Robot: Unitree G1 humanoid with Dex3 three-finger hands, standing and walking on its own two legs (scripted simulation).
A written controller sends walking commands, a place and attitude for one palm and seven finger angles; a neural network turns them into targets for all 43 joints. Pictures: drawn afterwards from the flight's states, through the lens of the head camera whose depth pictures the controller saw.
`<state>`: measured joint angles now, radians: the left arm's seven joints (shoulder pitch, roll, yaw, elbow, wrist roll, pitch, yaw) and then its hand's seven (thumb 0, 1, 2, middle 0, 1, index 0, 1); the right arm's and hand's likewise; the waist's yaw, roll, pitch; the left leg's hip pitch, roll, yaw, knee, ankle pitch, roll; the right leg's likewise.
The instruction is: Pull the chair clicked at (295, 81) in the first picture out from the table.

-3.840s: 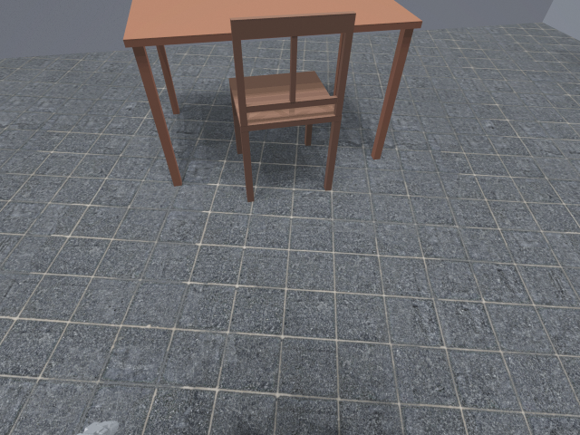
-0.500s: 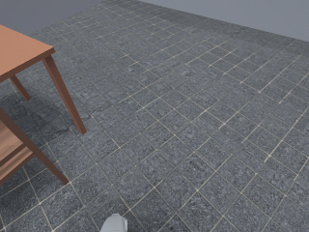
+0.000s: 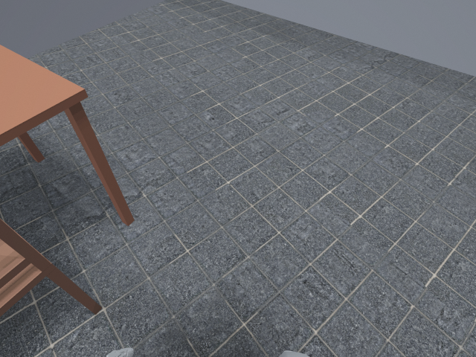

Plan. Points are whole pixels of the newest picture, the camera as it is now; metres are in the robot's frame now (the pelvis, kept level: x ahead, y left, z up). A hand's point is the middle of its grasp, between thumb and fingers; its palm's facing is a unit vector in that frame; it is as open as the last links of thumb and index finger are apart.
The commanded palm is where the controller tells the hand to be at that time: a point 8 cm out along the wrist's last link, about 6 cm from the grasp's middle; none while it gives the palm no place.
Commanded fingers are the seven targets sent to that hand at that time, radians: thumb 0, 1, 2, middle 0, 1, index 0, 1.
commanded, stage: turn to face it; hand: left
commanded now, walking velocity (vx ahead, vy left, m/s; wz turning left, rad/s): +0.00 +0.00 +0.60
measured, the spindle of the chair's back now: out of the picture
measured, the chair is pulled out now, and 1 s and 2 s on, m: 0.00 0.00 0.00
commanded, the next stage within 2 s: take the last steps up to it in 1.44 s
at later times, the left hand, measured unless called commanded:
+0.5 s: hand out of the picture -0.01 +0.15 -0.16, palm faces +0.36 -0.89 -0.27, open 7.3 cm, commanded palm none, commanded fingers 0.00 0.90 0.90 -0.20 -0.30 -0.20 -0.30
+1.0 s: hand out of the picture -0.03 +0.22 -0.16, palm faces +0.60 -0.76 -0.26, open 7.4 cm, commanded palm none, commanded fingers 0.00 0.90 0.90 -0.20 -0.30 -0.20 -0.30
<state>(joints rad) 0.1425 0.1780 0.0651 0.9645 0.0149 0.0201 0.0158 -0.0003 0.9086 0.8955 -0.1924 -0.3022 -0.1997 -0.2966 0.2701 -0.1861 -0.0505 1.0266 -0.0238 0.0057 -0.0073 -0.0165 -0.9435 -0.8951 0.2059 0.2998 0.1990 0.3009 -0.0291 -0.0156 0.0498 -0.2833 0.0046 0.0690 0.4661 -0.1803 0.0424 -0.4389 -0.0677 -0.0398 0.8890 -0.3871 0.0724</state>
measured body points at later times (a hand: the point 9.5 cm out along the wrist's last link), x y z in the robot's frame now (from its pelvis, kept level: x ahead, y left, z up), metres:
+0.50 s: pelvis +0.01 -0.05 +0.00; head +0.05 -0.06 +0.45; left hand -0.03 +0.20 -0.13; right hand +0.17 -0.28 -0.15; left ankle -0.06 +0.09 -0.67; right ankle +0.03 -0.13 -0.74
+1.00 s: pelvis +0.00 -0.02 +0.00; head +0.03 +0.01 +0.45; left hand -0.06 +0.26 -0.14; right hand +0.22 -0.18 -0.14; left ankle -0.06 +0.07 -0.74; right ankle +0.08 -0.15 -0.68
